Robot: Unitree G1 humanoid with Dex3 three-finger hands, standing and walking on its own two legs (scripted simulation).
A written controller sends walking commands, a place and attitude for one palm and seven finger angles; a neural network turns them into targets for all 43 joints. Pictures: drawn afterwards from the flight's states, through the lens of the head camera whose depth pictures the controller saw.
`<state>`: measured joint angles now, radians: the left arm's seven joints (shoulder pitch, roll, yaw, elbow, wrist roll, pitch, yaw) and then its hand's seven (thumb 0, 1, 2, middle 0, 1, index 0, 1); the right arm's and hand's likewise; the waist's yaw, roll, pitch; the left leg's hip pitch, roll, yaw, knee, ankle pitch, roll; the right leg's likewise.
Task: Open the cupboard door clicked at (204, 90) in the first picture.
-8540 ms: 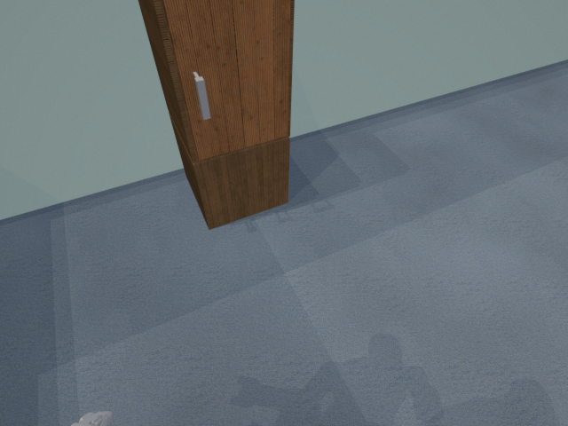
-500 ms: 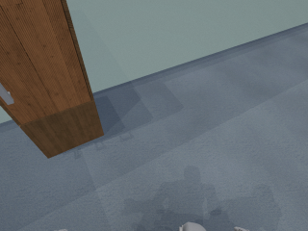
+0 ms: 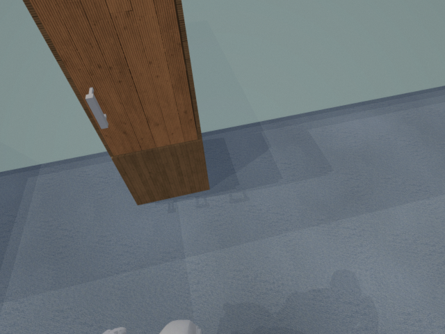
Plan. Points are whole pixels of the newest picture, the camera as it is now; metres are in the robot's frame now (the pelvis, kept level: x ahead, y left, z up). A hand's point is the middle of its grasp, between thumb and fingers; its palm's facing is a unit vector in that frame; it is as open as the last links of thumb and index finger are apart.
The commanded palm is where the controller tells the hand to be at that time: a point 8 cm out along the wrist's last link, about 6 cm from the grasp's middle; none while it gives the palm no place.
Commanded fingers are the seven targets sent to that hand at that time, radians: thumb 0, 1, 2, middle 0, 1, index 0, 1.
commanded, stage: turn to face it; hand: left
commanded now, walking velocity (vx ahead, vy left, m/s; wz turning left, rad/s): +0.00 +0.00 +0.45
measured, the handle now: (97, 108) +0.80 +0.45 -0.09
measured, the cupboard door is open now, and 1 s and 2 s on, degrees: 0 0 0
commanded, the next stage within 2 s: take the last steps up to it in 0.42 s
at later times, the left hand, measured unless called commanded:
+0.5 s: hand out of the picture +0.01 +0.28 -0.17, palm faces +0.24 -0.94 -0.24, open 7.4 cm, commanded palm none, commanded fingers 0.00 0.90 0.90 -0.20 -0.30 -0.20 -0.30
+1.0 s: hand out of the picture -0.09 +0.18 -0.16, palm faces +0.39 -0.90 -0.18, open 7.4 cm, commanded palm none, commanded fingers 0.00 0.90 0.90 -0.20 -0.30 -0.20 -0.30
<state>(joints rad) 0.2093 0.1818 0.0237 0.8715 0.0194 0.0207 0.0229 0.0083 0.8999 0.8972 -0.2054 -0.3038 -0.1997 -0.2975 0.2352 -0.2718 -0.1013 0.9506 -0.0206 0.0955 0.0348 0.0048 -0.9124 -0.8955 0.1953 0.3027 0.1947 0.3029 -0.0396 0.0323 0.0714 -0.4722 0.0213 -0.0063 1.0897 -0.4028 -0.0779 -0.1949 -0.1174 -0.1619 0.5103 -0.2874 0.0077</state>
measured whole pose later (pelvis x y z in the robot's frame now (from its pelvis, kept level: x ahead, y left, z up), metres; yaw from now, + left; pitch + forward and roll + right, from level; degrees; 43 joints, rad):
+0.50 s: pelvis -0.01 +0.06 +0.00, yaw +12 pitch -1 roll -2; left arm 0.20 0.25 0.05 0.96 0.01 0.06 0.02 0.01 0.91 0.90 -0.20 -0.30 -0.19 -0.30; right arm 0.18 -0.17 -0.03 0.94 -0.02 0.02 0.00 0.00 -0.91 -0.89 0.20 0.30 0.20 0.30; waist 0.01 -0.02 0.06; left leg -0.19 -0.03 -0.01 0.43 -0.21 0.06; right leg -0.42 -0.08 -0.03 0.97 -0.41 0.09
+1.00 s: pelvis +0.04 +0.06 +0.01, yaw +18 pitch -1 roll +0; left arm 0.48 0.10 0.02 1.12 0.02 -0.05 0.02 0.01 0.90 0.90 -0.20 -0.30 -0.20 -0.30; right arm 0.32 -0.21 -0.08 1.07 -0.02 0.04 0.03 0.01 -0.91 -0.90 0.19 0.30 0.19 0.30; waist 0.01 0.03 0.00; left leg -0.54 0.09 0.04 0.91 -0.19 -0.03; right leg -0.01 -0.06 -0.13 0.31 -0.27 0.02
